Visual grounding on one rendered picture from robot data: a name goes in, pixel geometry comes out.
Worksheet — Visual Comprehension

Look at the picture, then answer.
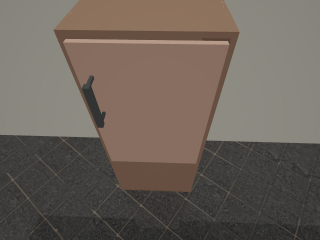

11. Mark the cupboard door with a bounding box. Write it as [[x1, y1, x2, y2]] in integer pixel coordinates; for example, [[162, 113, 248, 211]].
[[63, 39, 229, 164]]

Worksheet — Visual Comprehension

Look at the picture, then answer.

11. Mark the handle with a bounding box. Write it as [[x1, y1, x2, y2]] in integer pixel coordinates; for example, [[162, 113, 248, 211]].
[[81, 75, 106, 128]]

